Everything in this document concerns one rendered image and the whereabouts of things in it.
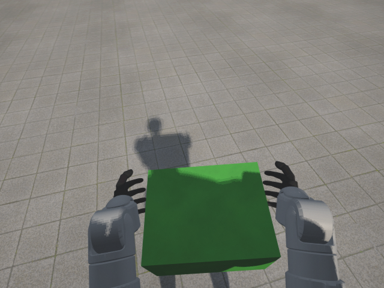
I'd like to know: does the left robot forearm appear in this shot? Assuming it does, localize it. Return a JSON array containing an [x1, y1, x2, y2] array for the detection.
[[88, 195, 140, 288]]

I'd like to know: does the carton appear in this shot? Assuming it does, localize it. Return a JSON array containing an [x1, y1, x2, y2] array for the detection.
[[141, 162, 281, 276]]

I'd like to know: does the right robot forearm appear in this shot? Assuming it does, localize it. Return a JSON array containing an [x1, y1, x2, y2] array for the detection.
[[275, 187, 346, 288]]

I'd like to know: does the robot left hand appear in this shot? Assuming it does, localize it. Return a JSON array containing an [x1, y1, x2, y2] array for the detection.
[[114, 169, 146, 214]]

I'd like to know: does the robot right hand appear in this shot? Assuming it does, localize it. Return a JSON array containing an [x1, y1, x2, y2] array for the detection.
[[263, 161, 298, 208]]

